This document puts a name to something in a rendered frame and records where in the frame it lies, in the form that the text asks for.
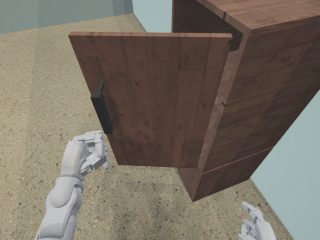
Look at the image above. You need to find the left robot forearm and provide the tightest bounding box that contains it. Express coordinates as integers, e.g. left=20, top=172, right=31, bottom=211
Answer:
left=34, top=176, right=84, bottom=240

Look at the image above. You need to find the cupboard door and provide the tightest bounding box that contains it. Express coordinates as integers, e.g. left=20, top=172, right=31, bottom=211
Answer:
left=68, top=31, right=233, bottom=169

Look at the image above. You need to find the handle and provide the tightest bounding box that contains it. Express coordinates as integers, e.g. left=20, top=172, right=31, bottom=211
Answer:
left=90, top=82, right=114, bottom=134

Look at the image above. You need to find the left robot hand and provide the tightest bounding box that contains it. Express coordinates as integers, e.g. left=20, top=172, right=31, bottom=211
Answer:
left=60, top=130, right=109, bottom=182

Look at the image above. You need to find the right robot hand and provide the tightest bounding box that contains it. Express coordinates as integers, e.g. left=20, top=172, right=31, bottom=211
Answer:
left=238, top=201, right=277, bottom=240

